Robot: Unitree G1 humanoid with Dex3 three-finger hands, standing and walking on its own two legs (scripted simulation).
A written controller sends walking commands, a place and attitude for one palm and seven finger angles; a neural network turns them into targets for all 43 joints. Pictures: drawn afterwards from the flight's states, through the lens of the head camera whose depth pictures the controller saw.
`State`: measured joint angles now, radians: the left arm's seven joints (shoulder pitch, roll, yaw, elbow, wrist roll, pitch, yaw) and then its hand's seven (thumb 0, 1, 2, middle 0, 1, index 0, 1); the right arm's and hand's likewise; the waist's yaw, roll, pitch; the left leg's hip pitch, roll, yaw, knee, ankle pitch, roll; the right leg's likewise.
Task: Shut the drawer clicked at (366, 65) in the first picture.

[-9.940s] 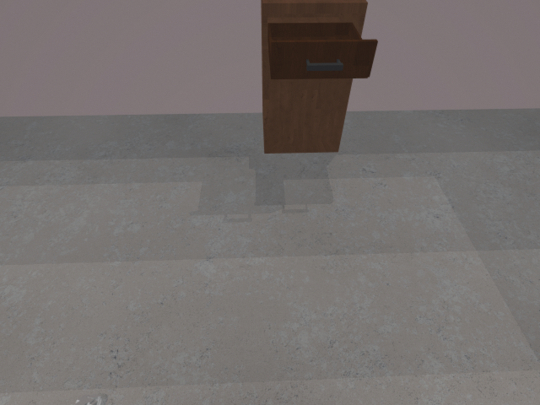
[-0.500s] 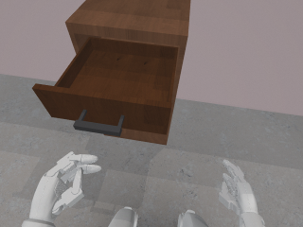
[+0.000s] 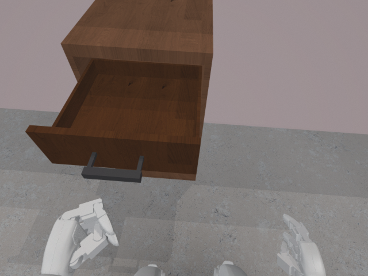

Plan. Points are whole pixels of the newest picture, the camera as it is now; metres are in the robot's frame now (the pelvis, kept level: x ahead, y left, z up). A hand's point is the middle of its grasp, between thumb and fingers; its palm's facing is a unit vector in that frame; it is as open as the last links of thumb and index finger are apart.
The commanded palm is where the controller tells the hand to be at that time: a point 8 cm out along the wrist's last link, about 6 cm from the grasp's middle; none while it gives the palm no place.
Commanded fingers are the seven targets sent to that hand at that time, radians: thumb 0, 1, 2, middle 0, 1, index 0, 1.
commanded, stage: raise the hand and make a fist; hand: left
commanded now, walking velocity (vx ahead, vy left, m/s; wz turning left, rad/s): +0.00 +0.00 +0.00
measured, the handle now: (114, 166) +0.36 +0.19 +0.00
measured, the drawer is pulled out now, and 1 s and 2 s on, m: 0.30 0.30 0.30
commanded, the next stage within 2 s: bring the fist close to the handle in 0.80 s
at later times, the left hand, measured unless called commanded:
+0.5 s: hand (97, 237) +0.18 +0.15 +0.09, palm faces +0.00 -1.00 -0.09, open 3.3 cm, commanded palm +0.14 +0.21 +0.10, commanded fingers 0.00 0.90 0.90 -1.40 -1.60 -1.40 -1.60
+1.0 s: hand (96, 235) +0.18 +0.16 +0.09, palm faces +0.00 -1.00 -0.08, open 3.3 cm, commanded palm +0.15 +0.22 +0.09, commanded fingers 0.00 0.90 0.90 -1.40 -1.60 -1.40 -1.60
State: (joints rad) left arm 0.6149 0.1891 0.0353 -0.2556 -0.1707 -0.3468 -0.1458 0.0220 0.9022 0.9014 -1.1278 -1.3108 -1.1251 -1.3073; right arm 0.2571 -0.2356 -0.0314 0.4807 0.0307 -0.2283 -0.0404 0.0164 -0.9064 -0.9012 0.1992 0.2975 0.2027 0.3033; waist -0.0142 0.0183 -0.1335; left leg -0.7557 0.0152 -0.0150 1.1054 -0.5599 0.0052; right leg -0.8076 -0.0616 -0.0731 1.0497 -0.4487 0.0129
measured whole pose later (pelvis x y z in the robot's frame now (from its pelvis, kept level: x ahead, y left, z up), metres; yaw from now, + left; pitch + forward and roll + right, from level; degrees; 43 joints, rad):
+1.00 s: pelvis +0.01 -0.02 +0.02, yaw +1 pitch +10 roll -1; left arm 0.63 0.21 0.12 -0.23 -0.23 -0.33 -0.23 0.02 0.90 0.90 -1.40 -1.60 -1.40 -1.60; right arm 0.25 -0.21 0.00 0.51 0.04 -0.23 -0.05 0.01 -0.91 -0.90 0.20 0.30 0.20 0.30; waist 0.00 0.04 -0.13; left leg -0.64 0.03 -0.04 1.01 -0.53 -0.02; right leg -0.69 -0.05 -0.10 0.96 -0.44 -0.01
